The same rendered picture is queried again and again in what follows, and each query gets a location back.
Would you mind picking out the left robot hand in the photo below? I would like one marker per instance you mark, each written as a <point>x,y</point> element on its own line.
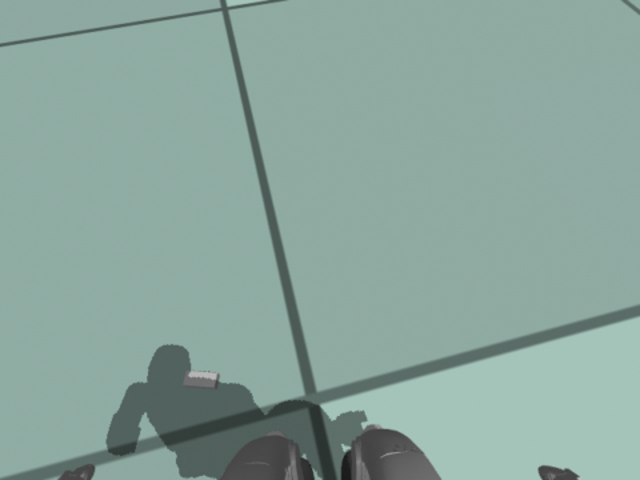
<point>85,472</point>

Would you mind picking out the small box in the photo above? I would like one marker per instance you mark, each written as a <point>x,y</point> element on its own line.
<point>205,380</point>

